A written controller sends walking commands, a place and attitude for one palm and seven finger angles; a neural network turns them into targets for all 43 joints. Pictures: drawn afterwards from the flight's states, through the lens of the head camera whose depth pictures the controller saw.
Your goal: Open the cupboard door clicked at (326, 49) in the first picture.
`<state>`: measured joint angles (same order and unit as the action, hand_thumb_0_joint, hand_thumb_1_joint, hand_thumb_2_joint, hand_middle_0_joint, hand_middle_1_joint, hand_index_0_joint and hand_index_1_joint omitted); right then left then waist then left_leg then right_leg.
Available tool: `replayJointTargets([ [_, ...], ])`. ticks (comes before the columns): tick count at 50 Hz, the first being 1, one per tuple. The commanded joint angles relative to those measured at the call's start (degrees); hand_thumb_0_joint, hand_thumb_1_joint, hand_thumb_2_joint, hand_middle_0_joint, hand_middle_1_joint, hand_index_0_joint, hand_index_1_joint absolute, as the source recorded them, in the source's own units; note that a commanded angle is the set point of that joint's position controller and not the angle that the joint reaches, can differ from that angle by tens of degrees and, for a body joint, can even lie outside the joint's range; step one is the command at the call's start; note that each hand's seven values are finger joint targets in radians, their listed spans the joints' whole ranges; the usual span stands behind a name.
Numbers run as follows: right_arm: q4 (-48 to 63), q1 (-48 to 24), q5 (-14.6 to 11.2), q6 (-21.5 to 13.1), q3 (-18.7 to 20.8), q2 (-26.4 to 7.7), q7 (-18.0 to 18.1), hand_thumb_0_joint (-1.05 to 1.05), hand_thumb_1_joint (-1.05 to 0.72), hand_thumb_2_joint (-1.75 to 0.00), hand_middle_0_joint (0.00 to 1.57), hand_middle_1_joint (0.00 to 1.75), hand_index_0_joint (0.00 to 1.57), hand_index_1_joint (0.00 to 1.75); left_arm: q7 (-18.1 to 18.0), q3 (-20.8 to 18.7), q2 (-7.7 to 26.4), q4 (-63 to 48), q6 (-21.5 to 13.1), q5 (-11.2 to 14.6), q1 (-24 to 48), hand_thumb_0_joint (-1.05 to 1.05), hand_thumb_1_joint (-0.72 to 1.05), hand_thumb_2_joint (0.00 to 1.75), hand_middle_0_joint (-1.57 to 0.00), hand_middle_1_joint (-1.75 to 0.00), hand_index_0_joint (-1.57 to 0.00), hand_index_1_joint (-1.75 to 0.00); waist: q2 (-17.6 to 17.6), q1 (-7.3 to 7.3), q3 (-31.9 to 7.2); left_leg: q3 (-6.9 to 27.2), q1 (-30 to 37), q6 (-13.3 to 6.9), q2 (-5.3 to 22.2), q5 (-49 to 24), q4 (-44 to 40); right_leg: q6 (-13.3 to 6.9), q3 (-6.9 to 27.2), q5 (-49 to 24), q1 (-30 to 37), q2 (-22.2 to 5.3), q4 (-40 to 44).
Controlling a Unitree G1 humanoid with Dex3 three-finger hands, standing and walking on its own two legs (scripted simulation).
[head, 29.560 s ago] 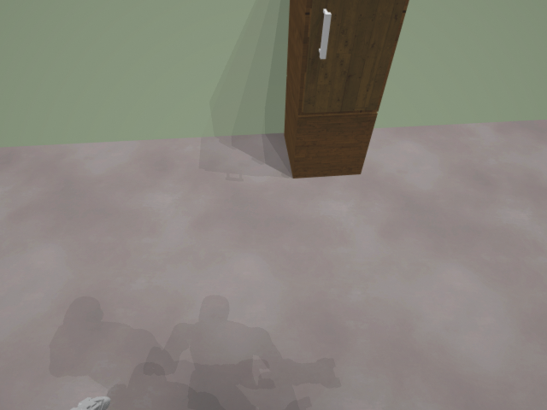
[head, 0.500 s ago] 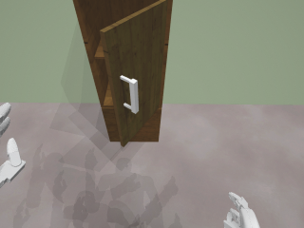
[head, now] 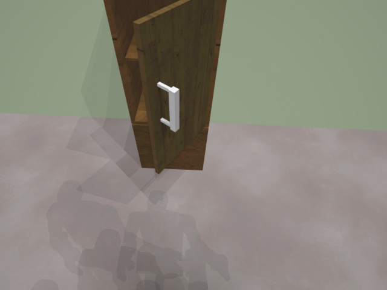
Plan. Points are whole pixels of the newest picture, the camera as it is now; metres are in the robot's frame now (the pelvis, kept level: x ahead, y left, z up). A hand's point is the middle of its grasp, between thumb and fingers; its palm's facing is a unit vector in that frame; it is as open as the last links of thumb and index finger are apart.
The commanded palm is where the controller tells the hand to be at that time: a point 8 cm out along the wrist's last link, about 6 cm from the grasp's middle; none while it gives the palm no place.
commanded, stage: let the arm hang, fingers relaxed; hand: left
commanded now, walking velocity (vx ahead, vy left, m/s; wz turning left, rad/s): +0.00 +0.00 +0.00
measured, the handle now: (168, 107) +0.59 +0.10 +0.00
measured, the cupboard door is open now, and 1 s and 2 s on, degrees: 55 55 55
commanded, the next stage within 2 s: look to check the result in 0.74 s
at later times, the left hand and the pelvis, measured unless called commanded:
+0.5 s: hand out of the picture +0.00 +0.16 -0.17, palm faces +0.04 -0.98 -0.18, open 7.4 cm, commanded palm none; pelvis +0.00 +0.00 +0.00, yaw +0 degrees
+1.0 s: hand out of the picture +0.01 +0.16 -0.17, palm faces +0.04 -0.98 -0.20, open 7.4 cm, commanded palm none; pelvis +0.02 -0.01 +0.00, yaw +0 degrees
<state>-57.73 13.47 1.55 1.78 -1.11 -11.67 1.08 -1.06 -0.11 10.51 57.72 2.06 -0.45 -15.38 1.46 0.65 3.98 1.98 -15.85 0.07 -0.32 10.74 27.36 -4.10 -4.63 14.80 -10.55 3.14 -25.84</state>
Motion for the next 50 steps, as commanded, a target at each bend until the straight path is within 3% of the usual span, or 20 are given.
replayJointTargets([
  [1, -0.42, 1.48, -0.39, -1.32, 1.44, -4.81, 0.74, 0.0, -0.9, -0.9, 0.2, 0.3, 0.2, 0.3, -0.28, -1.67, 7.93, 1.13, -2.76, 0.25, -1.75, 0.0, 0.9, 0.9, -0.2, -0.3, -0.2, -0.3, -8.73, -0.44, -5.19, 4.4, 2.93, -1.97, 4.44, -3.05, -4.71, -0.49, 9.87, -1.48, 1.99, -9.3, 9.07],
  [4, -2.69, 4.49, -0.49, -0.95, 1.57, -3.76, 1.0, 0.0, -0.9, -0.9, 0.2, 0.3, 0.2, 0.3, -0.48, -1.28, 6.39, 3.98, -2.69, 0.31, -2.92, 0.0, 0.9, 0.9, -0.2, -0.3, -0.2, -0.3, -3.64, -0.14, -2.14, 4.03, 3.35, -2.13, 4.51, -2.35, -4.67, -0.48, 9.27, 1.45, -0.48, -9.24, 10.84],
  [9, -4.98, 7.6, -0.4, -0.56, 1.58, -2.03, 1.24, 0.0, -0.9, -0.9, 0.2, 0.3, 0.2, 0.3, -0.83, -0.97, 4.67, 6.61, -2.39, 0.38, -5.09, 0.0, 0.9, 0.9, -0.2, -0.3, -0.2, -0.3, -1.55, -0.07, 1.11, 3.82, 3.06, -2.32, 4.45, -0.42, -5.24, -0.54, 8.87, 5.44, -3.04, -8.87, 11.41],
  [15, -5.96, 9.71, -0.25, -0.6, 1.58, -0.13, 1.26, 0.0, -0.9, -0.9, 0.2, 0.3, 0.2, 0.3, -1.11, -1.3, 3.66, 7.26, -2.3, 0.36, -6.1, 0.0, 0.9, 0.9, -0.2, -0.3, -0.2, -0.3, -0.67, -0.03, 1.92, 3.32, 1.94, -2.36, 4.01, 1.07, -5.1, -0.71, 9.1, 8.1, -4.14, -8.96, 11.09],
  [24, -6.24, 9.66, -0.08, -1.24, 1.62, 1.23, 1.39, 0.0, -0.9, -0.9, 0.2, 0.3, 0.2, 0.3, -1.36, -1.75, 2.25, 6.57, -2.52, 0.22, -5.79, 0.0, 0.9, 0.9, -0.2, -0.3, -0.2, -0.3, -2.87, -0.45, 3.01, 4.18, 0.3, -2.47, 4.43, -1.08, -6.34, -0.4, 8.26, 3.47, -3.04, -8.44, 8.87],
  [30, -6.07, 8.71, -0.21, -1.65, 1.65, 1.13, 1.61, 0.0, -0.9, -0.9, 0.2, 0.3, 0.2, 0.3, -1.32, -1.82, 2.19, 6.51, -2.71, 0.26, -5.45, 0.0, 0.9, 0.9, -0.2, -0.3, -0.2, -0.3, -4.25, -0.6, 1.75, 4.21, 1.23, -2.43, 4.94, -4.42, -6.65, -0.05, 7.88, -1.9, -0.87, -8.46, 7.95],
  [35, -5.97, 8.14, -0.29, -1.48, 1.82, 0.64, 1.51, 0.0, -0.9, -0.9, 0.2, 0.3, 0.2, 0.3, -1.3, -1.78, 2.49, 6.25, -2.89, 0.25, -4.97, 0.0, 0.9, 0.9, -0.2, -0.3, -0.2, -0.3, -1.62, -0.31, 1.6, 3.52, 2.66, -2.13, 4.49, -4.5, -5.92, 0.11, 8.42, -0.89, -1.39, -8.92, 9.31],
  [39, -6.03, 7.85, -0.28, -1.49, 1.71, 0.27, 1.51, 0.0, -0.9, -0.9, 0.2, 0.3, 0.2, 0.3, -1.31, -1.72, 2.83, 6.24, -2.93, 0.29, -4.57, 0.0, 0.9, 0.9, -0.2, -0.3, -0.2, -0.3, -3.24, -0.16, 0.95, 3.77, 3.52, -2.06, 4.73, -5.57, -6.08, 0.1, 8.21, -2.15, -0.88, -8.79, 9.03],
  [50, -6.39, 6.74, -0.46, -1.54, 1.57, -0.52, 1.73, 0.0, -0.9, -0.9, 0.2, 0.3, 0.2, 0.3, -1.47, -1.64, 3.3, 6.8, -3.13, 0.39, -4.82, 0.0, 0.9, 0.9, -0.2, -0.3, -0.2, -0.3, -2.0, -0.24, 0.15, 2.9, 5.02, -1.8, 4.9, -7.85, -5.84, 0.84, 8.06, -8.45, 1.14, -9.03, 9.0],
])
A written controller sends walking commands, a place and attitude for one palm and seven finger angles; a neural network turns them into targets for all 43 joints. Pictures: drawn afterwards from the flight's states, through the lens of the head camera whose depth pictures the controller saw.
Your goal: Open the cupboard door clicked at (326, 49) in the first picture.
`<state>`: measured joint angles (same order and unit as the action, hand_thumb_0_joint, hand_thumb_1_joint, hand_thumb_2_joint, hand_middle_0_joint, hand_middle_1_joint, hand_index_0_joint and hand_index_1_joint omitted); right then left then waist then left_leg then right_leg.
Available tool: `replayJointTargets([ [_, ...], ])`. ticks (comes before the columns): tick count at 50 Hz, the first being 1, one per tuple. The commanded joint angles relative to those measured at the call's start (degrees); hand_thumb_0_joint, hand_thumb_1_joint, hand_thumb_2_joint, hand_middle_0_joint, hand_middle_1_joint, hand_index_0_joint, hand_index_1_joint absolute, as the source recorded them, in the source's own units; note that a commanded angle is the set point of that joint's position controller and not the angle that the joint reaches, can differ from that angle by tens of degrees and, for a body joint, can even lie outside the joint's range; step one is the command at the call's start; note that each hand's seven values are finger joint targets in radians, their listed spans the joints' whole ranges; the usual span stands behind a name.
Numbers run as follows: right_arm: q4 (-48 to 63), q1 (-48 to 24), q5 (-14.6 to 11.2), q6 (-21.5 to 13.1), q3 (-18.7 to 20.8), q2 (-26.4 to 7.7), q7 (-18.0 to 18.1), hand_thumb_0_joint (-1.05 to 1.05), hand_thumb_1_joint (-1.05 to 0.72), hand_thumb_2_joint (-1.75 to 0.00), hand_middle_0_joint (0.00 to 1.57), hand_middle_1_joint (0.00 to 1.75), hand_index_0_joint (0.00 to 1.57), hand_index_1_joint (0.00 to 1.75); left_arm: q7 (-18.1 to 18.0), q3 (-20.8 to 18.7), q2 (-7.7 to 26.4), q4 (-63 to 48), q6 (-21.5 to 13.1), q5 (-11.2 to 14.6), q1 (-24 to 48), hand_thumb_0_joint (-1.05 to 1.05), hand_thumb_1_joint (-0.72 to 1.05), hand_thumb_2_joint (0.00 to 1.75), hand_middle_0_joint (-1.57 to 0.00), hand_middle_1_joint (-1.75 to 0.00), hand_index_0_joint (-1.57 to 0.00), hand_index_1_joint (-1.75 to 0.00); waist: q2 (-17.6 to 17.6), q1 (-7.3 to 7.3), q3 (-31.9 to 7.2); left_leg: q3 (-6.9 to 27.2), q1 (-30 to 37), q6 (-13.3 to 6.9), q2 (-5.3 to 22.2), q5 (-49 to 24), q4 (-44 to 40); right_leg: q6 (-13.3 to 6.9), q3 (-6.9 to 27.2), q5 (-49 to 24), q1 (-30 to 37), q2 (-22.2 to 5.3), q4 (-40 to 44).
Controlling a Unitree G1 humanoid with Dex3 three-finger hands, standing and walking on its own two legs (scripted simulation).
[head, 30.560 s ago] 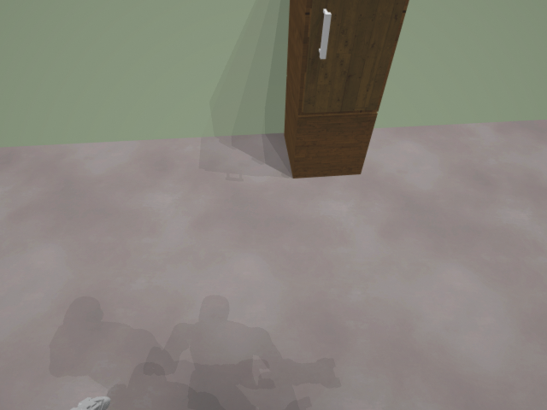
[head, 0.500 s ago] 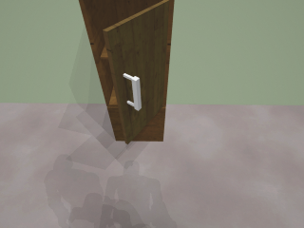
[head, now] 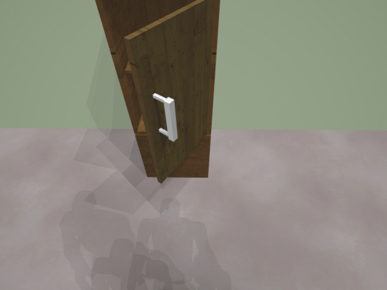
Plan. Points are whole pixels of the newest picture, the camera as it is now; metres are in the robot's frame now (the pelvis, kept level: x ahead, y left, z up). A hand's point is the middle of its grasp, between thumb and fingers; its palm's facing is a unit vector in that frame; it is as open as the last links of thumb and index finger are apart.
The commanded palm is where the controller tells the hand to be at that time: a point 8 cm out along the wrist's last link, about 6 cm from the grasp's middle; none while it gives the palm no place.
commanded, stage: look to check the result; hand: left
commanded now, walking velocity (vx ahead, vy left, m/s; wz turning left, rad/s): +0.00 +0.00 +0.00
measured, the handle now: (165, 118) +0.57 +0.12 +0.00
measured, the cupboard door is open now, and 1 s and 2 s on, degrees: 55 55 55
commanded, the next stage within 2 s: walk to a spot facing it in 0.36 s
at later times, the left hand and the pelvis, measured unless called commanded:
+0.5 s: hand out of the picture +0.01 +0.16 -0.17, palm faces +0.04 -0.98 -0.21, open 7.4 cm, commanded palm none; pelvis +0.01 -0.01 +0.00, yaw +0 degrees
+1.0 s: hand out of the picture +0.12 +0.18 -0.17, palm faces -0.15 -0.95 -0.28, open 7.4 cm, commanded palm none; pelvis +0.00 -0.02 -0.01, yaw -13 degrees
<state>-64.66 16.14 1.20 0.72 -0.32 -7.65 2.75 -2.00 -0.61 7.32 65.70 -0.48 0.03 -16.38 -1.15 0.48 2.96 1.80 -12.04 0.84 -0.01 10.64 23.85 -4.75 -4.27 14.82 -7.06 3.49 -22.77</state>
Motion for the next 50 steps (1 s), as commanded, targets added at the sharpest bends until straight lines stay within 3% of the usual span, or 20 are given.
replayJointTargets([
  [1, 0.58, 3.97, -0.1, -0.45, 0.85, -4.58, 0.06, 0.0, -0.9, -0.9, 0.2, 0.3, 0.2, 0.3, -0.57, -1.15, 6.4, -1.2, -0.61, -0.11, -3.97, 0.0, 0.9, 0.9, -0.2, -0.3, -0.2, -0.3, 0.14, -0.12, 1.06, 2.89, 1.38, -2.51, 4.52, -7.67, -2.16, 1.57, 7.76, -8.8, -2.28, -9.5, 6.12],
  [9, 0.32, 3.96, -0.17, -0.27, 0.89, -4.6, 0.11, 0.0, -0.9, -0.9, 0.2, 0.3, 0.2, 0.3, -0.76, -1.23, 6.75, -1.31, -0.61, -0.11, -3.87, 0.0, 0.9, 0.9, -0.2, -0.3, -0.2, -0.3, 1.88, -0.05, 1.38, 2.2, 1.55, -2.31, 4.43, -7.1, -1.84, 2.46, 7.81, -10.75, -1.76, -9.67, 6.62],
  [13, 0.26, 3.83, -0.15, -0.22, 0.84, -4.51, 0.15, 0.0, -0.9, -0.9, 0.2, 0.3, 0.2, 0.3, -0.75, -1.24, 6.78, -1.33, -0.53, -0.1, -3.57, 0.0, 0.9, 0.9, -0.2, -0.3, -0.2, -0.3, 0.17, -0.06, 2.03, 2.15, 1.34, -2.2, 4.47, -7.06, -1.75, 2.39, 8.02, -10.2, -1.94, -9.62, 6.8],
  [18, 0.33, 3.97, -0.18, -0.36, 0.91, -4.68, 0.28, 0.0, -0.9, -0.9, 0.2, 0.3, 0.2, 0.3, -0.81, -1.45, 6.89, -1.46, -0.61, -0.1, -3.69, 0.0, 0.9, 0.9, -0.2, -0.3, -0.2, -0.3, 1.65, -0.17, 0.91, 1.85, 1.75, -2.19, 4.52, -8.23, -1.39, 2.9, 7.74, -14.28, -0.52, -9.7, 6.29],
  [23, 0.26, 4.16, -0.19, -0.32, 0.89, -4.51, 0.38, 0.0, -0.9, -0.9, 0.2, 0.3, 0.2, 0.3, -0.88, -1.48, 6.83, -1.57, -0.52, -0.05, -3.54, 0.0, 0.9, 0.9, -0.2, -0.3, -0.2, -0.3, 0.6, -0.14, 1.17, 1.63, 1.82, -2.1, 4.62, -8.47, -1.54, 2.92, 7.51, -15.55, -0.26, -9.75, 6.01],
  [27, 0.56, 4.19, -0.25, 0.43, 1.54, -4.58, 0.77, 0.0, -0.9, -0.9, 0.2, 0.3, 0.2, 0.3, -0.98, -2.31, 7.46, -1.96, 0.14, -0.31, -3.81, 0.0, 0.9, 0.9, -0.2, -0.3, -0.2, -0.3, 2.03, -0.25, 1.59, -0.68, 1.31, -1.63, 4.88, -6.15, 1.28, 3.49, 9.79, -19.34, -1.17, -9.89, 5.45],
  [32, 2.61, 2.96, -0.25, 1.5, 3.13, -5.48, 1.0, 0.0, -0.9, -0.9, 0.2, 0.3, 0.2, 0.3, -0.52, -4.37, 9.65, -3.86, 1.36, -0.85, -1.88, 0.0, 0.9, 0.9, -0.2, -0.3, -0.2, -0.3, 4.08, 0.26, 1.63, -3.87, -1.47, -0.67, 4.64, 2.16, 8.53, -0.59, 16.41, -18.39, -4.07, -12.51, 4.85],
  [33, 2.98, 3.26, -0.27, 1.48, 3.32, -5.63, 1.02, 0.0, -0.9, -0.9, 0.2, 0.3, 0.2, 0.3, -0.29, -4.73, 10.14, -4.57, 1.54, -0.96, -0.91, 0.0, 0.9, 0.9, -0.2, -0.3, -0.2, -0.3, 4.13, 0.73, 1.5, -3.85, -1.53, -0.56, 4.91, 3.78, 9.16, -2.11, 17.4, -17.53, -5.1, -12.91, 4.53],
  [35, 3.82, 3.21, -0.25, 1.21, 3.55, -5.98, 1.03, 0.0, -0.9, -0.9, 0.2, 0.3, 0.2, 0.3, 0.01, -5.15, 10.27, -5.55, 1.63, -1.04, 0.26, 0.0, 0.9, 0.9, -0.2, -0.3, -0.2, -0.3, 3.16, 1.02, 0.88, -3.54, -0.94, -0.57, 5.42, 3.44, 8.57, -3.12, 18.23, -19.1, -5.98, -12.51, 2.76],
  [36, 4.02, 3.37, -0.23, 1.05, 3.69, -6.19, 1.1, 0.0, -0.9, -0.9, 0.2, 0.3, 0.2, 0.3, 0.17, -5.3, 10.31, -6.14, 1.7, -1.0, 0.68, 0.0, 0.9, 0.9, -0.2, -0.3, -0.2, -0.3, 1.99, 1.13, 0.53, -3.21, 0.48, -0.78, 6.26, 0.94, 7.05, -2.49, 17.72, -19.22, -7.18, -11.31, 1.37],
  [37, 4.26, 3.91, -0.12, 0.89, 3.79, -6.83, 1.2, 0.0, -0.9, -0.9, 0.2, 0.3, 0.2, 0.3, 0.26, -5.27, 9.69, -6.58, 1.79, -0.99, 1.13, 0.0, 0.9, 0.9, -0.2, -0.3, -0.2, -0.3, -1.5, 1.34, 0.37, -1.84, 2.22, -1.35, 8.21, -1.64, 4.97, -1.47, 16.47, -17.02, -9.12, -9.13, -0.63],
  [39, 4.76, 5.14, 0.5, 0.36, 4.21, -9.97, 1.48, 0.0, -0.9, -0.9, 0.2, 0.3, 0.2, 0.3, 0.84, -5.18, 8.36, -8.2, 2.1, -0.86, 2.34, 0.0, 0.9, 0.9, -0.2, -0.3, -0.2, -0.3, -8.94, 1.25, 0.64, 6.15, 4.56, -5.74, 16.08, -8.8, -1.81, 1.28, 10.28, -8.65, -13.79, -2.64, -10.15],
  [40, 5.32, 5.74, 0.64, 0.02, 4.6, -11.38, 1.64, 0.0, -0.9, -0.9, 0.2, 0.3, 0.2, 0.3, 1.18, -5.16, 7.79, -9.04, 2.23, -0.71, 3.1, 0.0, 0.9, 0.9, -0.2, -0.3, -0.2, -0.3, -12.78, 1.06, 0.01, 11.19, 4.96, -9.61, 21.53, -13.42, -5.54, 2.45, 6.69, 5.4, -15.91, -0.67, -18.93],
  [41, 5.99, 5.76, 0.87, -0.32, 4.63, -12.14, 1.66, 0.0, -0.9, -0.9, 0.2, 0.3, 0.2, 0.3, 1.51, -5.27, 8.04, -9.9, 2.59, -0.81, 4.34, 0.0, 0.9, 0.9, -0.2, -0.3, -0.2, -0.3, -12.9, 1.14, -0.12, 12.83, 4.6, -12.57, 24.66, -16.42, -7.76, 3.04, 5.48, 16.91, -18.18, -1.08, -28.85],
  [42, 7.02, 5.05, 0.98, -0.48, 4.6, -12.18, 1.69, 0.0, -0.9, -0.9, 0.2, 0.3, 0.2, 0.3, 1.77, -5.34, 7.89, -10.84, 2.79, -0.95, 5.39, 0.0, 0.9, 0.9, -0.2, -0.3, -0.2, -0.3, -9.92, 0.84, -0.52, 11.98, 4.2, -13.44, 25.24, -16.14, -7.35, 3.22, 6.52, 18.93, -19.14, -2.66, -33.69],
  [44, 8.61, 1.7, 1.36, -0.77, 4.86, -13.46, 1.37, 0.0, -0.9, -0.9, 0.2, 0.3, 0.2, 0.3, 2.53, -5.37, 6.9, -11.75, 2.73, -0.93, 5.64, 0.0, 0.9, 0.9, -0.2, -0.3, -0.2, -0.3, -6.57, -0.62, -2.22, 6.41, 4.09, -11.87, 22.96, -20.04, -5.41, 3.65, 5.57, 17.29, -18.13, -4.15, -32.37],
  [46, 9.78, -0.64, 1.46, -0.64, 5.08, -14.3, 0.98, 0.0, -0.9, -0.9, 0.2, 0.3, 0.2, 0.3, 3.0, -5.21, 6.81, -12.12, 2.76, -0.87, 4.81, 0.0, 0.9, 0.9, -0.2, -0.3, -0.2, -0.3, -9.22, -1.25, -2.94, 0.53, 1.86, -9.23, 20.81, -18.91, -3.26, 3.81, 3.11, 15.0, -13.02, -4.47, -25.15],
  [48, 10.59, -2.03, 1.06, -0.2, 5.48, -14.91, 0.61, 0.0, -0.9, -0.9, 0.2, 0.3, 0.2, 0.3, 3.07, -5.47, 8.01, -11.67, 2.49, -1.03, 1.94, 0.0, 0.9, 0.9, -0.2, -0.3, -0.2, -0.3, -6.65, -2.51, -3.9, -3.99, -0.13, -5.79, 17.74, -14.53, 2.81, 3.93, 0.51, 5.26, -6.42, -3.13, -13.04],
  [49, 11.52, -3.29, 0.56, 0.16, 5.65, -14.26, 0.37, 0.0, -0.9, -0.9, 0.2, 0.3, 0.2, 0.3, 2.9, -6.03, 10.19, -11.15, 2.14, -1.22, -0.66, 0.0, 0.9, 0.9, -0.2, -0.3, -0.2, -0.3, -1.87, -3.9, -3.22, -6.61, -4.67, -2.62, 14.22, -6.64, 9.38, 3.45, 3.01, -4.35, -1.34, -4.31, -3.15],
  [50, 13.45, -3.41, -0.24, 0.55, 5.4, -10.21, -0.16, 0.0, -0.9, -0.9, 0.2, 0.3, 0.2, 0.3, 2.0, -7.27, 17.26, -11.18, 1.5, -1.99, -1.52, 0.0, 0.9, 0.9, -0.2, -0.3, -0.2, -0.3, 16.87, -3.78, -2.58, -12.36, -16.53, 1.79, 6.0, 13.1, 22.33, -1.54, 24.5, -14.8, 3.99, -18.01, 5.47],
])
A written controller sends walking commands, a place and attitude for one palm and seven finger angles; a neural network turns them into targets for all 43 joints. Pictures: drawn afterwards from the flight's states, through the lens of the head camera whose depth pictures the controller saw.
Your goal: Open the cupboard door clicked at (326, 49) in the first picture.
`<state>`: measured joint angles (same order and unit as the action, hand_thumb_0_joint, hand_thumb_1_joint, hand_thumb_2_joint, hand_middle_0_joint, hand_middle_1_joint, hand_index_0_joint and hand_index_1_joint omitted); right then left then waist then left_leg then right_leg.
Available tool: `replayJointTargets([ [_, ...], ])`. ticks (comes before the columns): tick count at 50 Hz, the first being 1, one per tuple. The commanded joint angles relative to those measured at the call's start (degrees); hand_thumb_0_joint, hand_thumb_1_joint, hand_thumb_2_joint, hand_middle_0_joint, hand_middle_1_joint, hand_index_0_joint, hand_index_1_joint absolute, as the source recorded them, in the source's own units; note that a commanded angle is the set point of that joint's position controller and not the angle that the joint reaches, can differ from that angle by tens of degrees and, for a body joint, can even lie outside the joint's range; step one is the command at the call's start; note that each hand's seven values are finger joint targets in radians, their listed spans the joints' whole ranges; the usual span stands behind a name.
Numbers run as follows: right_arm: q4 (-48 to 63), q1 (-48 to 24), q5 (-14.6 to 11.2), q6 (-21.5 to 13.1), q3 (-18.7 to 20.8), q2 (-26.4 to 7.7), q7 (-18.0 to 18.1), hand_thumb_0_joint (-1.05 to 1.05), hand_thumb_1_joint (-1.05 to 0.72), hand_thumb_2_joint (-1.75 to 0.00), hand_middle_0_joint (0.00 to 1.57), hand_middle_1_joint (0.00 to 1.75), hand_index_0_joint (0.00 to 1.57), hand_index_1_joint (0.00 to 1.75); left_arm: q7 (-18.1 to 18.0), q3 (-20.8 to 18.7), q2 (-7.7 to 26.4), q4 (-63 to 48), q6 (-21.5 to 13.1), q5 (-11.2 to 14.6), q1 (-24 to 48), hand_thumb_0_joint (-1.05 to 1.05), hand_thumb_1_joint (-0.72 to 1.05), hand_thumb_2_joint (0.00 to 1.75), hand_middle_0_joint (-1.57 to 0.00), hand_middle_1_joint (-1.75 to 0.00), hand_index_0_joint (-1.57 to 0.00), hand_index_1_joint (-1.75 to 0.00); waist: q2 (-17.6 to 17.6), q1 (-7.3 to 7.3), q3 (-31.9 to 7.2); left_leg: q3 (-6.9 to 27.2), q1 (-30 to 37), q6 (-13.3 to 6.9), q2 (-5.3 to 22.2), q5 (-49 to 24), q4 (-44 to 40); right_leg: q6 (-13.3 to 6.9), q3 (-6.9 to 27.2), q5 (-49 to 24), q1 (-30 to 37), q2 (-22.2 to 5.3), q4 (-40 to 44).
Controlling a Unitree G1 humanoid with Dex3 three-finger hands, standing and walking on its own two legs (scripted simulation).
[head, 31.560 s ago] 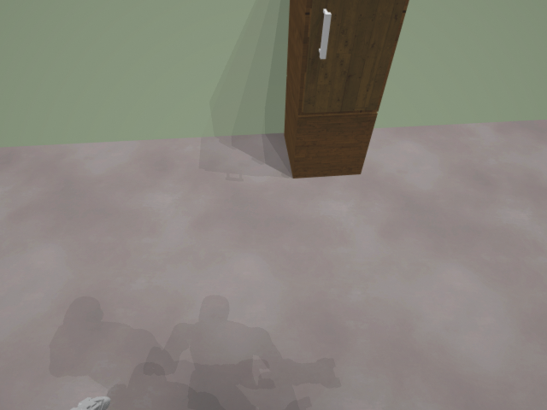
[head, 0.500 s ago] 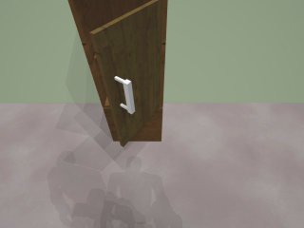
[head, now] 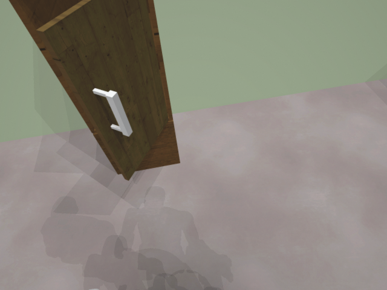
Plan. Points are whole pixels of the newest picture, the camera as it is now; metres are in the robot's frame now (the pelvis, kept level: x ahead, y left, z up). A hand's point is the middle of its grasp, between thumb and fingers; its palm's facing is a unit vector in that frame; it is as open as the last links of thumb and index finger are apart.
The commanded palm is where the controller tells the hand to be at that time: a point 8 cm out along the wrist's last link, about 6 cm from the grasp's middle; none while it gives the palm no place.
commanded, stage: walk to a spot facing it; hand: left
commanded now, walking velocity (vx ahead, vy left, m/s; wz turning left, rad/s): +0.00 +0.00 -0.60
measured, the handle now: (113, 113) +0.53 +0.26 +0.01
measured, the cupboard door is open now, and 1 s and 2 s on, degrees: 55 55 55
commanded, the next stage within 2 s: none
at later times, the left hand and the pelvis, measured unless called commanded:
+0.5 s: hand (146, 283) +0.15 +0.13 -0.16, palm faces -0.25 -0.94 -0.24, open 7.4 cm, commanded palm none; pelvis +0.00 -0.04 -0.01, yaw -16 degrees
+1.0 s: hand (195, 248) +0.23 +0.02 -0.15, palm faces -0.55 -0.81 -0.19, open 7.4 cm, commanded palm none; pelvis +0.04 -0.10 +0.01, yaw -35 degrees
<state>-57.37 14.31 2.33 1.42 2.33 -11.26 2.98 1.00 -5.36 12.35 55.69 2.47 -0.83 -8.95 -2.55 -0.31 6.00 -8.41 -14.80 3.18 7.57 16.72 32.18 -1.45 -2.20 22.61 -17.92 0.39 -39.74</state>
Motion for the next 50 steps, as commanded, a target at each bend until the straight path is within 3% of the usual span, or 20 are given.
replayJointTargets([
  [1, 8.13, -5.58, -1.45, 0.4, 2.55, -6.72, -0.77, 0.0, -0.9, -0.9, 0.2, 0.3, 0.2, 0.3, -1.47, -2.77, 15.24, -1.29, -1.25, -0.48, -10.6, 0.0, 0.9, 0.9, -0.2, -0.3, -0.2, -0.3, 19.35, -5.66, -5.18, 3.01, -16.24, -0.4, -4.26, 20.32, 25.96, -11.28, 29.81, -29.15, 11.09, -22.15, 23.41],
  [2, 9.05, -6.71, -1.5, 0.41, 2.76, -6.27, -0.94, 0.0, -0.9, -0.9, 0.2, 0.3, 0.2, 0.3, -1.89, -2.88, 14.96, -2.31, -1.02, -0.57, -8.82, 0.0, 0.9, 0.9, -0.2, -0.3, -0.2, -0.3, 11.5, -4.35, -4.31, 6.78, -16.59, -0.8, -3.65, 18.52, 30.13, -13.6, 29.28, -29.42, 8.95, -20.47, 20.76],
  [12, 7.38, 0.17, -2.15, -0.53, 2.0, -5.98, -0.36, 0.0, -0.9, -0.9, 0.2, 0.3, 0.2, 0.3, -1.94, -1.72, 11.04, -6.03, -0.51, -0.4, 0.69, 0.0, 0.9, 0.9, -0.2, -0.3, -0.2, -0.3, 9.22, 2.7, -8.71, 7.01, 6.46, -1.08, -5.55, -1.12, -5.33, -5.04, 22.86, -28.5, -0.15, -7.11, 12.21],
  [13, 7.24, 1.92, -1.62, -1.14, 2.44, -9.65, 0.0, 0.0, -0.9, -0.9, 0.2, 0.3, 0.2, 0.3, -1.59, -1.22, 8.6, -7.17, -0.29, 0.07, 0.93, 0.0, 0.9, 0.9, -0.2, -0.3, -0.2, -0.3, 1.07, 3.42, -9.62, 15.14, 13.08, -3.87, 1.96, -2.52, -12.22, -1.93, 18.45, -18.41, -7.88, -1.82, 7.21],
  [14, 8.29, 1.83, -0.5, -1.48, 3.41, -15.18, 0.16, 0.0, -0.9, -0.9, 0.2, 0.3, 0.2, 0.3, -0.76, -0.5, 5.38, -8.84, -0.27, 0.46, 0.47, 0.0, 0.9, 0.9, -0.2, -0.3, -0.2, -0.3, -14.87, 3.02, -8.68, 29.51, 14.85, -10.46, 16.64, -8.93, -17.15, 1.55, 8.68, 4.11, -15.88, 4.24, -5.46],
  [15, 9.3, 1.38, -0.19, -1.34, 3.36, -16.24, 0.51, 0.0, -0.9, -0.9, 0.2, 0.3, 0.2, 0.3, -0.2, -0.8, 7.44, -10.19, -0.65, -0.1, 2.24, 0.0, 0.9, 0.9, -0.2, -0.3, -0.2, -0.3, -10.61, 3.18, -6.88, 31.96, 7.43, -15.96, 22.38, -13.08, -17.2, 2.75, 5.73, 12.37, -14.97, 1.97, -18.1],
  [16, 9.58, 0.05, 0.23, -1.73, 2.95, -14.77, 0.09, 0.0, -0.9, -0.9, 0.2, 0.3, 0.2, 0.3, 0.23, -1.16, 7.58, -9.46, -0.37, -0.7, 2.37, 0.0, 0.9, 0.9, -0.2, -0.3, -0.2, -0.3, -5.16, 2.01, -6.89, 27.44, 5.02, -15.65, 19.1, -15.4, -16.39, 2.91, 5.65, 10.23, -14.09, 0.92, -23.76],
  [19, 10.86, -4.12, 0.38, -1.59, 2.32, -12.08, -0.06, 0.0, -0.9, -0.9, 0.2, 0.3, 0.2, 0.3, 1.12, -0.44, 5.49, -9.24, -0.18, -0.29, 2.42, 0.0, 0.9, 0.9, -0.2, -0.3, -0.2, -0.3, -11.2, 0.03, -6.08, 10.41, 5.71, -10.47, 11.03, -31.44, -9.62, 3.5, 1.58, 7.57, -11.42, -1.24, -17.3],
  [23, 10.42, -1.99, -0.58, -0.92, 3.41, -14.15, -0.44, 0.0, -0.9, -0.9, 0.2, 0.3, 0.2, 0.3, 1.36, -0.53, 6.36, -7.89, -1.41, -0.17, -2.38, 0.0, 0.9, 0.9, -0.2, -0.3, -0.2, -0.3, -7.83, -0.63, -10.97, 3.92, 5.53, -4.8, 7.55, -28.82, 2.5, 2.08, -4.46, -8.99, 4.96, 2.07, 9.02],
  [24, 11.59, -3.06, -1.24, -0.59, 3.35, -12.37, -0.76, 0.0, -0.9, -0.9, 0.2, 0.3, 0.2, 0.3, 0.86, -1.37, 10.29, -6.72, -1.78, -0.43, -6.69, 0.0, 0.9, 0.9, -0.2, -0.3, -0.2, -0.3, 0.9, -2.65, -11.02, 1.32, -3.34, -1.82, 3.93, -15.96, 11.84, -0.22, 4.02, -23.89, 14.07, -3.76, 15.25],
  [25, 14.24, -5.17, -1.99, -0.54, 2.27, -7.36, -1.2, 0.0, -0.9, -0.9, 0.2, 0.3, 0.2, 0.3, -0.33, -2.89, 17.42, -6.06, -2.08, -1.01, -9.28, 0.0, 0.9, 0.9, -0.2, -0.3, -0.2, -0.3, 19.89, -3.87, -11.29, -1.02, -18.21, 1.2, -4.6, 16.95, 24.79, -8.03, 28.37, -41.88, 19.68, -20.35, 19.3],
  [26, 14.44, -6.21, -2.1, 0.04, 1.98, -9.1, -0.92, 0.0, -0.9, -0.9, 0.2, 0.3, 0.2, 0.3, -0.82, -2.64, 18.58, -5.68, -1.73, -0.33, -11.35, 0.0, 0.9, 0.9, -0.2, -0.3, -0.2, -0.3, 16.73, -5.9, -11.31, 7.26, -17.9, 0.2, -3.3, 21.45, 32.02, -13.14, 28.97, -37.55, 15.77, -23.31, 19.1],
  [31, 11.27, -7.27, -1.93, 0.27, 1.58, -6.15, -0.98, 0.0, -0.9, -0.9, 0.2, 0.3, 0.2, 0.3, -2.43, -1.57, 11.44, -7.17, -1.49, -0.57, -3.73, 0.0, 0.9, 0.9, -0.2, -0.3, -0.2, -0.3, 9.26, -1.38, -10.83, 8.27, -14.72, 0.79, -3.62, 11.42, 27.42, -11.02, 21.59, -41.69, 12.27, -12.84, 15.2],
  [39, 10.34, -1.34, -1.54, -1.58, 1.83, -6.23, -1.93, 0.0, -0.9, -0.9, 0.2, 0.3, 0.2, 0.3, -0.86, -1.72, 11.49, -7.3, -1.77, -0.56, -1.32, 0.0, 0.9, 0.9, -0.2, -0.3, -0.2, -0.3, 8.74, 1.1, -6.2, 6.61, 2.67, -1.48, -6.98, 5.61, 1.36, -9.11, 27.38, 7.28, -3.04, -8.15, 21.38],
  [40, 8.8, 3.38, -1.44, -2.2, 1.93, -7.25, -1.59, 0.0, -0.9, -0.9, 0.2, 0.3, 0.2, 0.3, -0.49, -1.39, 10.31, -7.97, -1.91, -0.35, 0.61, 0.0, 0.9, 0.9, -0.2, -0.3, -0.2, -0.3, 5.93, 3.75, -6.44, 7.29, 13.22, -2.22, -5.63, 4.0, -6.67, -6.71, 24.96, 11.57, -11.67, -5.34, 17.67],
  [42, 7.55, 12.18, 0.03, -2.99, 3.66, -16.51, -0.3, 0.0, -0.9, -0.9, 0.2, 0.3, 0.2, 0.3, 0.71, -0.15, 5.01, -11.7, -2.62, 0.18, 3.85, 0.0, 0.9, 0.9, -0.2, -0.3, -0.2, -0.3, -18.59, 7.39, -6.07, 39.61, 21.99, -12.43, 21.25, 25.06, -23.17, 0.31, 4.98, 14.16, -29.46, 4.75, -11.39],
  [43, 8.11, 9.59, 0.02, -3.27, 3.9, -17.41, 0.46, 0.0, -0.9, -0.9, 0.2, 0.3, 0.2, 0.3, 1.77, -1.35, 7.3, -13.89, -3.0, 0.02, 7.61, 0.0, 0.9, 0.9, -0.2, -0.3, -0.2, -0.3, -5.41, 5.98, -6.3, 35.8, 14.1, -15.31, 21.9, 19.14, -23.35, 1.3, 4.55, 9.67, -25.17, -0.43, -17.9],
  [44, 8.54, 9.65, 0.67, -3.78, 2.97, -15.46, -0.55, 0.0, -0.9, -0.9, 0.2, 0.3, 0.2, 0.3, 2.21, -1.12, 5.36, -12.64, -3.05, -1.04, 7.96, 0.0, 0.9, 0.9, -0.2, -0.3, -0.2, -0.3, -3.8, 5.44, -3.3, 36.63, 11.17, -15.34, 20.14, 17.35, -23.24, 0.98, 4.86, 7.55, -26.64, -0.8, -23.75],
  [47, 7.86, 6.73, 0.2, -4.73, 1.3, -10.05, -0.81, 0.0, -0.9, -0.9, 0.2, 0.3, 0.2, 0.3, 3.41, -0.41, 3.23, -10.45, -2.82, -1.05, 7.06, 0.0, 0.9, 0.9, -0.2, -0.3, -0.2, -0.3, -7.81, 2.5, -1.48, 16.05, 11.56, -10.04, 11.99, -3.75, -19.15, 2.05, 2.4, -2.56, -26.76, -4.25, -24.18],
  [50, 5.82, 10.76, 0.34, -5.1, 1.39, -10.92, -1.03, 0.0, -0.9, -0.9, 0.2, 0.3, 0.2, 0.3, 3.96, 1.04, 1.52, -10.92, -2.79, -0.58, 10.43, 0.0, 0.9, 0.9, -0.2, -0.3, -0.2, -0.3, -7.33, 4.03, -4.7, 5.34, 12.69, -8.0, 9.75, -18.66, -15.38, 1.69, -2.89, -2.6, -18.12, -3.29, -10.07],
])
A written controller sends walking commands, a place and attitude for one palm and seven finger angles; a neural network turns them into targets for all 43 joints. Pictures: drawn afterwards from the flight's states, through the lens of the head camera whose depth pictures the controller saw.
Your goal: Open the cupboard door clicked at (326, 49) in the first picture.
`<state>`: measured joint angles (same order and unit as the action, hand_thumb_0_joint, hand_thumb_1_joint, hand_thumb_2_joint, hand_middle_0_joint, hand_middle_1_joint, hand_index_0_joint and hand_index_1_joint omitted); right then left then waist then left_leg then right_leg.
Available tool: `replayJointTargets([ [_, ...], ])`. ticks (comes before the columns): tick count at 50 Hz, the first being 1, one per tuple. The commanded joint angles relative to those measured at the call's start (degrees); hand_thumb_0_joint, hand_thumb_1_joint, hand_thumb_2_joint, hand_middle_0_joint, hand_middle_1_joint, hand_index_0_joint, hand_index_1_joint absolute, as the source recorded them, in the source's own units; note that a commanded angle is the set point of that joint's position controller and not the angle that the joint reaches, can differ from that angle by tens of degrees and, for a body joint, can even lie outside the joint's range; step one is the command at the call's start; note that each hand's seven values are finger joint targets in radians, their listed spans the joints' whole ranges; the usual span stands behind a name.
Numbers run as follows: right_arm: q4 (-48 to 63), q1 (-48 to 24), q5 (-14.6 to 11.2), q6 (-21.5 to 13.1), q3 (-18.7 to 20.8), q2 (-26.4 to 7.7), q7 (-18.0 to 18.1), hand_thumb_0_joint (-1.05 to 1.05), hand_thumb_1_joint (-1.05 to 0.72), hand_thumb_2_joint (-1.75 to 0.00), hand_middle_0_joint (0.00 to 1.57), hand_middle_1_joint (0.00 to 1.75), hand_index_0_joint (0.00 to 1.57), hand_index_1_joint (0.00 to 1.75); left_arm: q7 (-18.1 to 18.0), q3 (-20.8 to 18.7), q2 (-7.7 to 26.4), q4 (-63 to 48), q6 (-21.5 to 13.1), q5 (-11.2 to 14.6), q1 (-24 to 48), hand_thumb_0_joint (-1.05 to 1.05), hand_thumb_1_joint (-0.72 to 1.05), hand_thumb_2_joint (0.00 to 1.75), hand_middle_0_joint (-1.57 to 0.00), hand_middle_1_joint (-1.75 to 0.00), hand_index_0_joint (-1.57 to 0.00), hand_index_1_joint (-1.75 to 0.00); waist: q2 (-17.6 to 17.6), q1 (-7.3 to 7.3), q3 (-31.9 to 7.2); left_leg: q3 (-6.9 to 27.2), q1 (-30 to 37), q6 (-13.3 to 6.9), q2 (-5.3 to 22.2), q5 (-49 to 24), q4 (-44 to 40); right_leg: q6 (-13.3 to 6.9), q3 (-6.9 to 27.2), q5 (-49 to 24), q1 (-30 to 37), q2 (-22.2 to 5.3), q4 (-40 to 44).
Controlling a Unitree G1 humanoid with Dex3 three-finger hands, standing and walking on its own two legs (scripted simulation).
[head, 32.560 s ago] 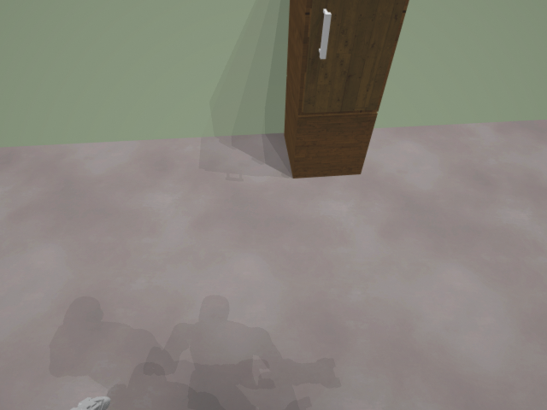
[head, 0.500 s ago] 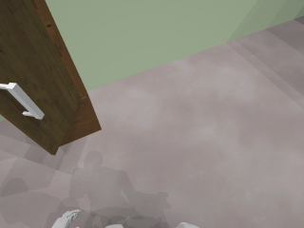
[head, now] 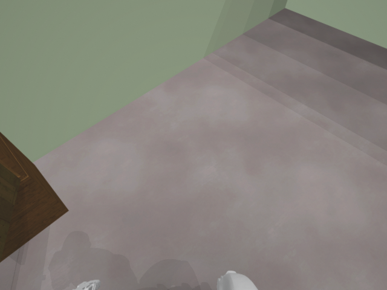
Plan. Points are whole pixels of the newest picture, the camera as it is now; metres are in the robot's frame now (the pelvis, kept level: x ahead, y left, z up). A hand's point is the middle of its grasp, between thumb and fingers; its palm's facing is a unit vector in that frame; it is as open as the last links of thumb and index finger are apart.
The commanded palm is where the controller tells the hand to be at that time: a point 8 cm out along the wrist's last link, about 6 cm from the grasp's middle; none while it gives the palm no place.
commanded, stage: walk to a spot facing it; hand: left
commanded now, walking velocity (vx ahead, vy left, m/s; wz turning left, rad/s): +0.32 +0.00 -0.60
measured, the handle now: out of the picture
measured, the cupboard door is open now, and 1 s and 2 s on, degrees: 55 55 55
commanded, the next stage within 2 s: turn to face it in 1.14 s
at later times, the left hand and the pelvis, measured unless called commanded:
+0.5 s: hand (162, 226) +0.29 +0.10 -0.18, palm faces -0.21 -0.96 -0.18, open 7.3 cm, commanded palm none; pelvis +0.21 -0.08 -0.01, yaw -15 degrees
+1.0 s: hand (211, 159) +0.50 -0.03 -0.17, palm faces -0.27 -0.94 -0.20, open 7.2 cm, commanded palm none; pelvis +0.42 -0.21 +0.00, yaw -18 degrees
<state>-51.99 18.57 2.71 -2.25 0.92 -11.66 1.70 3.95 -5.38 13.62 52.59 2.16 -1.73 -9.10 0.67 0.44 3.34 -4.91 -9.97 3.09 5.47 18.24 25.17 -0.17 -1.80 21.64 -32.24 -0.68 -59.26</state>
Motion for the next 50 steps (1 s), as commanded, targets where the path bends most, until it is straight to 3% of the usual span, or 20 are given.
replayJointTargets([
  [1, 0.19, 6.62, 0.0, -1.32, 2.95, -11.0, 0.05, 0.0, -0.9, -0.9, 0.2, 0.3, 0.2, 0.3, 1.06, 1.18, 0.47, -7.66, -2.45, 0.45, 10.74, 0.0, 0.9, 0.9, -0.2, -0.3, -0.2, -0.3, -10.74, 3.32, -2.39, 0.03, 6.52, -7.43, 11.97, -20.47, -7.61, 0.11, -4.76, -1.77, 0.54, -1.51, 14.1],
  [3, -0.13, 5.96, -0.05, -0.96, 3.19, -11.94, -0.18, 0.0, -0.9, -0.9, 0.2, 0.3, 0.2, 0.3, 1.03, 0.99, 1.49, -6.64, -2.41, 0.37, 9.01, 0.0, 0.9, 0.9, -0.2, -0.3, -0.2, -0.3, -11.77, 2.17, -3.32, -2.46, 3.67, -6.63, 12.55, -22.15, -4.14, -0.83, -7.37, -3.34, 9.6, 0.73, 19.77],
  [5, 0.46, 3.23, -0.84, -0.61, 3.12, -12.27, -0.53, 0.0, -0.9, -0.9, 0.2, 0.3, 0.2, 0.3, 0.42, -0.38, 5.38, -2.33, -2.93, 0.22, -3.67, 0.0, 0.9, 0.9, -0.2, -0.3, -0.2, -0.3, -4.71, -4.76, -7.59, -6.75, -6.08, -3.73, 9.31, -26.44, 12.75, -3.48, -8.01, -6.2, 31.91, 3.36, 26.34],
  [6, 2.85, 0.17, -2.06, -0.79, 2.33, -9.34, -1.32, 0.0, -0.9, -0.9, 0.2, 0.3, 0.2, 0.3, -0.67, -2.44, 12.28, 0.44, -3.54, -0.05, -14.5, 0.0, 0.9, 0.9, -0.2, -0.3, -0.2, -0.3, 8.25, -10.17, -12.87, -10.7, -22.22, -1.08, 4.23, -13.09, 30.99, -8.8, 10.53, 2.55, 48.73, -9.81, 32.2],
  [7, 6.4, -4.87, -2.6, -0.89, 1.87, -6.67, -1.34, 0.0, -0.9, -0.9, 0.2, 0.3, 0.2, 0.3, -1.92, -3.5, 17.89, 1.56, -3.53, 0.94, -19.84, 0.0, 0.9, 0.9, -0.2, -0.3, -0.2, -0.3, 16.78, -11.57, -13.56, -4.85, -33.15, -0.08, -1.39, 17.54, 47.38, -14.72, 36.58, -4.41, 48.89, -24.27, 42.96],
  [8, 6.1, -7.3, -2.28, -0.57, 2.47, -8.3, -1.09, 0.0, -0.9, -0.9, 0.2, 0.3, 0.2, 0.3, -2.82, -3.18, 18.16, 0.92, -3.1, 1.4, -16.19, 0.0, 0.9, 0.9, -0.2, -0.3, -0.2, -0.3, 10.4, -9.94, -8.49, 3.15, -37.23, -0.35, 2.45, 16.6, 51.83, -17.53, 36.86, 4.07, 41.74, -24.68, 44.63],
  [12, 1.05, -2.25, -1.07, 1.02, 2.68, -5.83, -1.69, 0.0, -0.9, -0.9, 0.2, 0.3, 0.2, 0.3, -3.85, -0.45, 8.92, -2.82, -4.05, 0.05, -0.56, 0.0, 0.9, 0.9, -0.2, -0.3, -0.2, -0.3, 7.46, 0.29, -4.76, 3.52, -20.26, 0.13, 4.19, 4.31, 37.51, -11.58, 16.73, -1.29, 17.83, -13.98, 45.85],
  [22, 0.71, -3.86, -1.19, -1.25, 2.95, -5.06, -2.1, 0.0, -0.9, -0.9, 0.2, 0.3, 0.2, 0.3, -3.2, -0.73, 7.36, 1.75, -5.44, 0.85, -4.6, 0.0, 0.9, 0.9, -0.2, -0.3, -0.2, -0.3, 1.66, 1.38, -2.84, -0.39, -3.79, -0.94, -1.88, -7.33, 3.31, -9.03, 13.06, -12.41, 19.77, -8.48, 37.81],
  [23, -1.43, 2.17, -0.91, -1.88, 3.46, -7.46, -1.51, 0.0, -0.9, -0.9, 0.2, 0.3, 0.2, 0.3, -3.1, -0.41, 5.65, 1.1, -5.58, 1.02, -3.75, 0.0, 0.9, 0.9, -0.2, -0.3, -0.2, -0.3, -3.28, 4.45, -4.91, 3.06, 7.12, -3.08, 0.44, -6.5, 0.22, -7.2, 9.8, -16.55, 13.54, -5.35, 28.17],
  [25, -4.1, 15.21, 0.53, -1.6, 5.0, -15.43, -0.47, 0.0, -0.9, -0.9, 0.2, 0.3, 0.2, 0.3, -2.42, 1.04, 1.65, -1.53, -6.29, 1.21, -2.79, 0.0, 0.9, 0.9, -0.2, -0.3, -0.2, -0.3, -17.6, 8.41, -10.16, 34.48, 21.99, -15.81, 24.19, -0.63, -9.91, -2.62, 0.59, 11.3, -7.31, 4.38, -4.95],
  [26, -3.7, 13.07, 0.32, -1.18, 4.62, -13.82, -0.68, 0.0, -0.9, -0.9, 0.2, 0.3, 0.2, 0.3, -2.51, 0.77, 2.69, -2.21, -6.39, 0.39, 0.87, 0.0, 0.9, 0.9, -0.2, -0.3, -0.2, -0.3, -10.95, 7.84, -5.95, 34.25, 14.82, -16.89, 24.17, 4.43, -10.97, -3.02, 3.67, 10.31, -10.41, 0.47, -11.92],
  [30, -2.79, 4.13, -0.03, -2.46, 2.88, -7.83, -0.51, 0.0, -0.9, -0.9, 0.2, 0.3, 0.2, 0.3, -1.15, 1.11, 0.57, -1.1, -4.96, 0.15, 2.28, 0.0, 0.9, 0.9, -0.2, -0.3, -0.2, -0.3, -8.29, 1.88, 0.27, 14.47, 3.15, -11.29, 16.46, -6.98, -13.43, -1.19, 3.51, -0.59, -7.18, -5.64, -3.53],
  [32, -3.52, 2.79, 0.02, -2.36, 3.13, -8.51, -0.82, 0.0, -0.9, -0.9, 0.2, 0.3, 0.2, 0.3, -0.71, 1.76, -1.09, -0.65, -4.67, 0.39, 1.85, 0.0, 0.9, 0.9, -0.2, -0.3, -0.2, -0.3, -9.8, 1.16, -2.38, 3.6, 1.28, -8.83, 12.09, -11.98, -11.77, -0.81, -0.98, -1.41, 3.17, -4.69, 12.66],
  [36, -4.74, 1.09, -0.6, -0.73, 3.36, -8.88, -1.56, 0.0, -0.9, -0.9, 0.2, 0.3, 0.2, 0.3, -0.86, 0.8, 1.28, 3.39, -4.45, 0.08, -5.88, 0.0, 0.9, 0.9, -0.2, -0.3, -0.2, -0.3, -3.6, -2.37, -2.96, -0.71, -9.19, -6.01, 8.48, 4.41, -4.97, -0.65, -7.01, -9.0, 24.48, -0.04, 25.24],
  [37, -4.36, -0.44, -0.92, -0.54, 3.14, -7.77, -1.87, 0.0, -0.9, -0.9, 0.2, 0.3, 0.2, 0.3, -1.34, 0.01, 4.18, 4.6, -4.83, -0.03, -11.04, 0.0, 0.9, 0.9, -0.2, -0.3, -0.2, -0.3, 1.21, -5.31, -3.58, -3.6, -14.67, -4.09, 4.89, 6.08, 3.76, -2.26, -1.9, -2.14, 31.62, -2.44, 29.63],
  [38, -3.18, -2.0, -1.68, -0.57, 2.22, -4.28, -2.32, 0.0, -0.9, -0.9, 0.2, 0.3, 0.2, 0.3, -2.12, -1.57, 10.13, 6.52, -5.25, -0.32, -17.87, 0.0, 0.9, 0.9, -0.2, -0.3, -0.2, -0.3, 15.01, -8.83, -4.66, -8.74, -25.95, -1.76, -1.75, 9.62, 21.15, -7.77, 17.63, 9.93, 39.54, -14.44, 38.37],
  [39, -0.57, -6.14, -1.83, -0.63, 2.19, -3.66, -2.46, 0.0, -0.9, -0.9, 0.2, 0.3, 0.2, 0.3, -2.74, -2.4, 13.87, 7.4, -5.0, 0.6, -21.83, 0.0, 0.9, 0.9, -0.2, -0.3, -0.2, -0.3, 19.12, -10.9, -5.62, -3.89, -31.66, -2.06, -2.47, 19.28, 35.4, -13.18, 33.9, 14.95, 40.78, -23.93, 49.57],
  [42, -2.38, -8.19, -1.4, -0.94, 3.06, -4.72, -2.1, 0.0, -0.9, -0.9, 0.2, 0.3, 0.2, 0.3, -4.45, -0.47, 6.65, 5.95, -5.22, 0.4, -12.46, 0.0, 0.9, 0.9, -0.2, -0.3, -0.2, -0.3, 10.6, -4.56, -2.08, 5.4, -31.82, -1.97, 4.58, 8.08, 40.92, -12.77, 23.02, -1.1, 31.53, -21.49, 46.47],
  [44, -4.15, -6.03, -1.22, -0.25, 2.46, -1.79, -2.42, 0.0, -0.9, -0.9, 0.2, 0.3, 0.2, 0.3, -4.34, 0.3, 4.24, 5.67, -6.2, 0.14, -9.95, 0.0, 0.9, 0.9, -0.2, -0.3, -0.2, -0.3, 6.52, -1.76, -2.51, 2.81, -24.2, -1.18, 4.13, 5.68, 32.44, -10.88, 12.68, -13.76, 25.7, -18.34, 45.86],
  [50, -3.61, -8.0, -1.36, -0.62, 1.98, -0.07, -3.58, 0.0, -0.9, -0.9, 0.2, 0.3, 0.2, 0.3, -3.77, 0.31, 5.54, 8.76, -7.03, 0.72, -11.19, 0.0, 0.9, 0.9, -0.2, -0.3, -0.2, -0.3, 3.74, -1.38, -1.28, -3.6, -15.96, -1.57, -0.61, -5.37, 10.05, -8.31, 3.95, -21.79, 28.79, -14.06, 43.72],
])
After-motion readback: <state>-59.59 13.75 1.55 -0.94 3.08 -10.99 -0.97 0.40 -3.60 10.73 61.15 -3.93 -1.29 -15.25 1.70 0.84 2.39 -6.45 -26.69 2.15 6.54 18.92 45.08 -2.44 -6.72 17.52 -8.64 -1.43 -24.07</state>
